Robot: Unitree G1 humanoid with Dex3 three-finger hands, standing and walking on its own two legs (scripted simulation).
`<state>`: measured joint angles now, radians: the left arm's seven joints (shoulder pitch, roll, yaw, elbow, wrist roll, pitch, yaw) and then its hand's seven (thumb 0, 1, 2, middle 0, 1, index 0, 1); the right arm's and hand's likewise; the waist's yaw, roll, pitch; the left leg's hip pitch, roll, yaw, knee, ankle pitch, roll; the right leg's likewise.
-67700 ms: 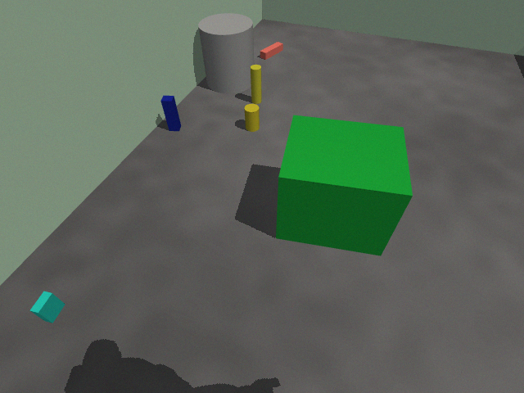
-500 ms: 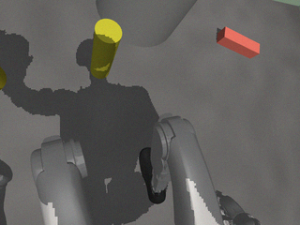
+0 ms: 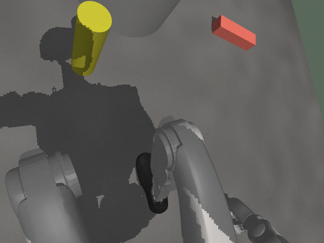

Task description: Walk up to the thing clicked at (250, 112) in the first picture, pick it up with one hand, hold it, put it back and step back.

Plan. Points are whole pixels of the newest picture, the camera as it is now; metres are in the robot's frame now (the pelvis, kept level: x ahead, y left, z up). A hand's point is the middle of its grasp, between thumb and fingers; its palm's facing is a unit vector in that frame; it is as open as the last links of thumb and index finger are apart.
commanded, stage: lower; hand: left
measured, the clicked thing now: out of the picture +0.49 +0.34 -0.15
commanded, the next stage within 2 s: loosen in 0.70 s
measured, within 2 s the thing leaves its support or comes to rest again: rests again in 1.80 s
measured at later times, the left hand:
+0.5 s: hand out of the picture +0.50 +0.35 -0.16, palm faces +0.57 -0.82 -0.01, open 12.1 cm
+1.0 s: hand out of the picture +0.50 +0.34 -0.17, palm faces +0.56 -0.83 +0.00, open 11.9 cm
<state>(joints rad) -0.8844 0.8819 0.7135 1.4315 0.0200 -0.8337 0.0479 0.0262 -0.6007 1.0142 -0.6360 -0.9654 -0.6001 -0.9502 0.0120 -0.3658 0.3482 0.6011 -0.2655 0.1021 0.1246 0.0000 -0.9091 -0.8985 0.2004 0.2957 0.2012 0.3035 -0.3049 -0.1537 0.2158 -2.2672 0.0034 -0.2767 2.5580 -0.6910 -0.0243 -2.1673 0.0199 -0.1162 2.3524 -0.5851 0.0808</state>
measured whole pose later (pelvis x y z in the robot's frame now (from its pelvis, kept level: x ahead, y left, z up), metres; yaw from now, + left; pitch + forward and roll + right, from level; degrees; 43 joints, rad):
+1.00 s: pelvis -0.01 +0.02 -0.01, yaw -4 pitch +16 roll -19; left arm -0.89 1.06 0.67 1.59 0.01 -0.99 0.09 0.02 -0.52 0.87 -0.68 -0.85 -0.64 -0.84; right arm -0.13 -0.38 0.54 0.51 -0.35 0.13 0.11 0.00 -0.90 -0.89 0.20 0.30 0.20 0.30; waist -0.33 -0.27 0.32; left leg -2.23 0.02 -0.37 2.63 -0.73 0.01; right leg -2.08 0.05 -0.19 2.33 -0.58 0.09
